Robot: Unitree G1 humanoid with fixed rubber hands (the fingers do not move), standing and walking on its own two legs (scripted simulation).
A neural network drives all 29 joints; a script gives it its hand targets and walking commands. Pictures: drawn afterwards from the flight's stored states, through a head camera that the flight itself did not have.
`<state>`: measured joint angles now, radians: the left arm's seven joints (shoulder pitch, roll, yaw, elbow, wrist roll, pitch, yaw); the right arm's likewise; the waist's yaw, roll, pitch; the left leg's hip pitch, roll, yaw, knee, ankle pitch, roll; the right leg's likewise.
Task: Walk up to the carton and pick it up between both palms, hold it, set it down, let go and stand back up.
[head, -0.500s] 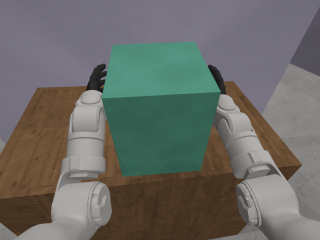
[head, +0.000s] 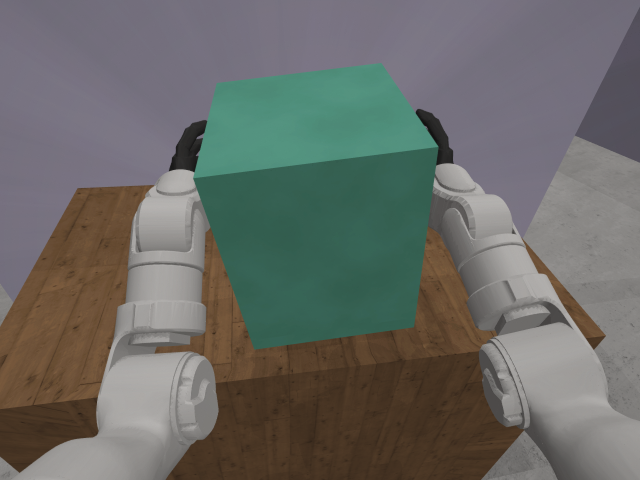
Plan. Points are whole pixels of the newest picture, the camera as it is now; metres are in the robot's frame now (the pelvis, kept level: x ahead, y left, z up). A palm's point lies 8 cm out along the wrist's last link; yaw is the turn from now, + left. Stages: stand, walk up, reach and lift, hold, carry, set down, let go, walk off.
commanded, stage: reach and lift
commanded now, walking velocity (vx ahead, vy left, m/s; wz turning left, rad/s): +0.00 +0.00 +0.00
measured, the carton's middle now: (317, 207) +0.37 -0.01 +0.20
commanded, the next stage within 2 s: hold in 0.56 s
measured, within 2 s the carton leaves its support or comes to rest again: neither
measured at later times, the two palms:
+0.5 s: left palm (184, 162) +0.39 +0.14 +0.25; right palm (441, 149) +0.38 -0.15 +0.27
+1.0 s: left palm (176, 151) +0.38 +0.14 +0.27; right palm (443, 133) +0.38 -0.15 +0.29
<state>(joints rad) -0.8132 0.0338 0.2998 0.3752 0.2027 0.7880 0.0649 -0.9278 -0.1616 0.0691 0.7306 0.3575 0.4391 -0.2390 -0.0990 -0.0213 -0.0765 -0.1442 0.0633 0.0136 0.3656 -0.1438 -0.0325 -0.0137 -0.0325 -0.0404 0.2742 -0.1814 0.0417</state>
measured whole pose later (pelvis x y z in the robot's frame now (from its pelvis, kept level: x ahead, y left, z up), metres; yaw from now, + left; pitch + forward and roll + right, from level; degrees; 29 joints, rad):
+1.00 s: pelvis +0.00 +0.00 +0.00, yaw +0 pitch -2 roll -2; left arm -0.94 0.08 0.33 0.45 0.15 0.91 0.08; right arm -1.08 -0.21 0.09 0.79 0.45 0.61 -0.29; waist -0.08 0.00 -0.17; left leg -0.20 0.06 -0.02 0.38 -0.15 -0.04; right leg -0.07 -0.01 -0.02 0.28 -0.18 0.03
